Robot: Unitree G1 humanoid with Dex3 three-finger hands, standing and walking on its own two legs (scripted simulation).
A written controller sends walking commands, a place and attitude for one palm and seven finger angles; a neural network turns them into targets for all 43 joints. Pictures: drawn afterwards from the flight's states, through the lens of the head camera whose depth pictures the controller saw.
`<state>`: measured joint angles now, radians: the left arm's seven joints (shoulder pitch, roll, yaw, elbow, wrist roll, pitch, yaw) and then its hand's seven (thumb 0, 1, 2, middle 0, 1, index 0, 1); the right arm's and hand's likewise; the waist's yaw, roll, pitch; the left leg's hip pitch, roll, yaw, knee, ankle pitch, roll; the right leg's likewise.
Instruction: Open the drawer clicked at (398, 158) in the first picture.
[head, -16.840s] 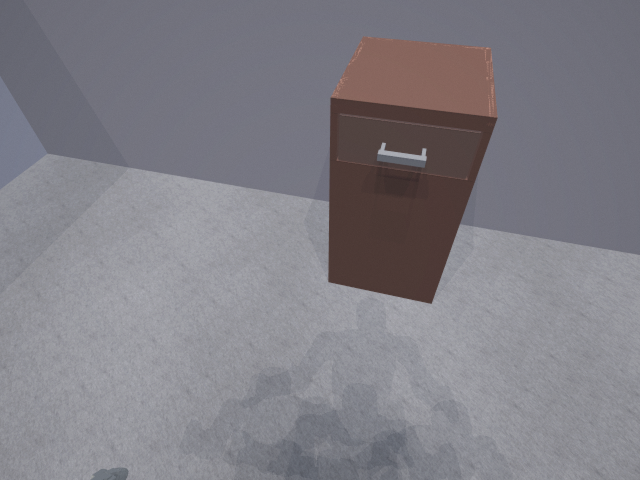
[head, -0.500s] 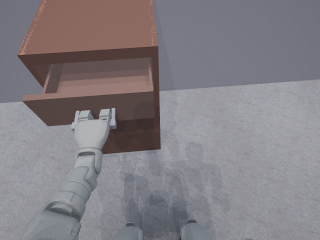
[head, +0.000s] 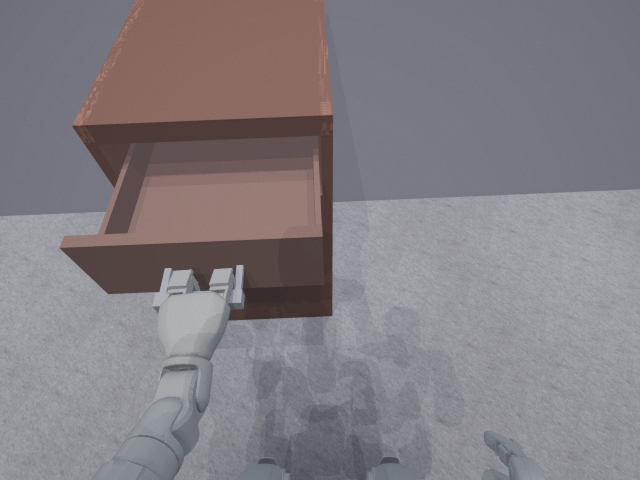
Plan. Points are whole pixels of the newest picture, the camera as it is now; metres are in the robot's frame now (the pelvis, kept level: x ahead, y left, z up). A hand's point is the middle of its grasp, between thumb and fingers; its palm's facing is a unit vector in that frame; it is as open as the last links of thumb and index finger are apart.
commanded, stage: pull the drawer open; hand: left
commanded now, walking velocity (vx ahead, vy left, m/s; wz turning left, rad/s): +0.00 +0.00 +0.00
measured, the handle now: (201, 287) +0.38 +0.19 -0.04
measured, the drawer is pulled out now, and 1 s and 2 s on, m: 0.20 0.30 0.30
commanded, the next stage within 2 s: open the thumb to release the handle in 1.24 s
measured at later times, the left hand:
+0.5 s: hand (202, 376) +0.26 +0.17 -0.06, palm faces -0.01 -0.06 -1.00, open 5.7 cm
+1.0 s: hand (199, 406) +0.22 +0.17 -0.06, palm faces -0.02 -0.10 -1.00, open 5.8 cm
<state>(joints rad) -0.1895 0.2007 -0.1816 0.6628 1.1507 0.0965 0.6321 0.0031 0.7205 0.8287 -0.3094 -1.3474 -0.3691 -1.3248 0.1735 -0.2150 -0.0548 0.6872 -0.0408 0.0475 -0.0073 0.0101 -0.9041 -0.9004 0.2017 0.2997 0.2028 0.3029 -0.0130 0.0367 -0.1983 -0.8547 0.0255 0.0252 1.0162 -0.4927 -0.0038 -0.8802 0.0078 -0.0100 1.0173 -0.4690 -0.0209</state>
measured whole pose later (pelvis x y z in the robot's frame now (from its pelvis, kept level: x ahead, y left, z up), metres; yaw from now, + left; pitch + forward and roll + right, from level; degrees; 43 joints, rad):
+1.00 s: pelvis -0.01 -0.02 -0.01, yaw +0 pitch +16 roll +2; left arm 0.26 0.20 -0.19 0.25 1.15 0.10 0.61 0.02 0.73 0.77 -0.27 -1.34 -0.39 -1.28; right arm 0.11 -0.20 -0.02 0.61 -0.05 0.04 0.01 0.01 -0.90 -0.90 0.20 0.30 0.20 0.30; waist 0.01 0.03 -0.20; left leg -0.83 0.03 0.03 1.07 -0.52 -0.03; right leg -0.88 0.02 0.00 1.10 -0.50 -0.04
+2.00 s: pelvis -0.02 -0.01 -0.01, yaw +1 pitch +16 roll +1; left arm 0.18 0.21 -0.21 0.31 1.14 0.12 0.62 0.00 -0.43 0.33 -0.28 -1.19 -0.32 -1.20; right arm 0.12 -0.21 -0.03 0.65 -0.05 0.04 -0.02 0.01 -0.90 -0.90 0.20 0.30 0.20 0.30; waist 0.02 0.04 -0.19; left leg -0.86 0.02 0.01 1.09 -0.51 -0.01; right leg -0.88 0.00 -0.02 1.10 -0.49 -0.03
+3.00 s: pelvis +0.00 -0.01 +0.02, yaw +1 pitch +10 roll +1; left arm 0.20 0.22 -0.26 0.21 1.11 0.15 0.53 0.00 -0.49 0.30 -0.32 -1.20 -0.32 -1.20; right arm 0.10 -0.21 -0.02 0.62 -0.03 0.07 -0.01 0.01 -0.90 -0.90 0.20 0.30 0.20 0.30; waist 0.05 0.05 -0.15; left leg -0.63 0.02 0.01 0.90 -0.45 -0.02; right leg -0.66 0.01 -0.02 0.92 -0.44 -0.04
